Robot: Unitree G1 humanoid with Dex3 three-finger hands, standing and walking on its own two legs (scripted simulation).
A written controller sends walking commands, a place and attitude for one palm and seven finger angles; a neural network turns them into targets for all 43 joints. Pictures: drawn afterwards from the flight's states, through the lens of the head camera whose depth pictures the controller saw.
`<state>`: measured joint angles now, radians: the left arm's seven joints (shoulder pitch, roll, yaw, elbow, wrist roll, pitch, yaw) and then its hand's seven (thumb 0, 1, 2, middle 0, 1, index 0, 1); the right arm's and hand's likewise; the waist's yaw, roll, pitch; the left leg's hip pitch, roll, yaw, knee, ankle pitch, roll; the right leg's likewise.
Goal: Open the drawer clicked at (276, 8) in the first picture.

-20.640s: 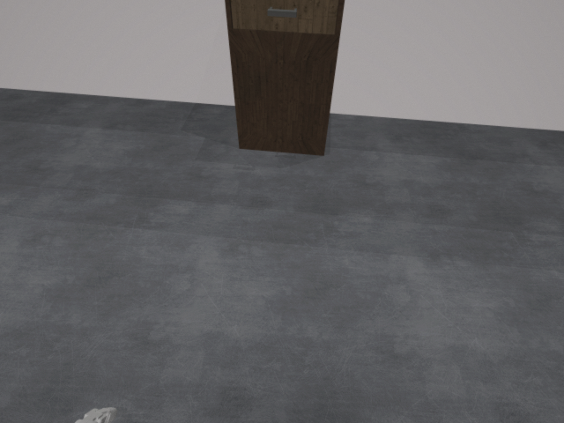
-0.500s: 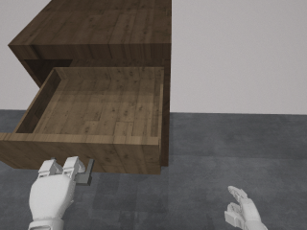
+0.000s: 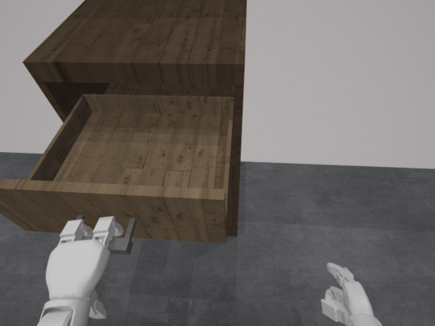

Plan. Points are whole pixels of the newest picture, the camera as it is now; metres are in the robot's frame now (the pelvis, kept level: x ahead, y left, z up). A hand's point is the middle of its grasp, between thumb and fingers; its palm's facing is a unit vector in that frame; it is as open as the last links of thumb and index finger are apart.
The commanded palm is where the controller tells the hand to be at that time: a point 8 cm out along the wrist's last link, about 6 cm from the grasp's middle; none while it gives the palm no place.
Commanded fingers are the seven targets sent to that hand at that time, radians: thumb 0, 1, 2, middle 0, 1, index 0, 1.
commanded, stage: lift the hand off the handle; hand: left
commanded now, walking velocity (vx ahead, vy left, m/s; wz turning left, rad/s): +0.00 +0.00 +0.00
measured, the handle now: (101, 233) +0.26 +0.25 +0.02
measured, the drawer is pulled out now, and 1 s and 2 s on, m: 0.30 0.29 0.29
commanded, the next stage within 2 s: draw the hand back to the body in 1.50 s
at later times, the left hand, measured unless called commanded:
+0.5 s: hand (92, 251) +0.22 +0.25 +0.04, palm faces +0.09 -0.07 -0.99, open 13.6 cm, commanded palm +0.19 +0.24 +0.09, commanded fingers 0.00 -0.50 0.30 -0.30 -1.20 -0.30 -1.20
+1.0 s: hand (70, 237) +0.21 +0.25 +0.11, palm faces +0.09 -0.07 -0.99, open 13.8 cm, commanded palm +0.18 +0.24 +0.16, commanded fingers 0.00 -0.50 0.30 -0.30 -1.20 -0.30 -1.20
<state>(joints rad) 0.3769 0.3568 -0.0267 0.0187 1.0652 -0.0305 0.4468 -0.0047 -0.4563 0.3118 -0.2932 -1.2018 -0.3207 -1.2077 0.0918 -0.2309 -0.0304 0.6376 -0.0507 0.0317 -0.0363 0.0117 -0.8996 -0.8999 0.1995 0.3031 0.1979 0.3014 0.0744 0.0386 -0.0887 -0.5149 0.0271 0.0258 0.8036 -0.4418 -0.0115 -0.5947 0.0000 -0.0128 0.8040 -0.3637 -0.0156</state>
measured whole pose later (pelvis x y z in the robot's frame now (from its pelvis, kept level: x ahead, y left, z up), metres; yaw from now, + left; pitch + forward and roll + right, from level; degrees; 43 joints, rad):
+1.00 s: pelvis +0.01 +0.00 +0.03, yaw +1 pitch +1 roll +0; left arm 0.36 0.44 -0.04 -0.28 0.96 0.09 0.18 -0.01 -0.49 0.30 -0.32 -1.20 -0.32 -1.20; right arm 0.06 -0.23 0.02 0.63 -0.03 0.08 -0.03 0.01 -0.90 -0.90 0.20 0.30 0.20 0.30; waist 0.13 0.10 -0.03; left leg -0.22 0.02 0.01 0.55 -0.34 -0.01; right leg -0.29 -0.01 -0.03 0.56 -0.28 -0.01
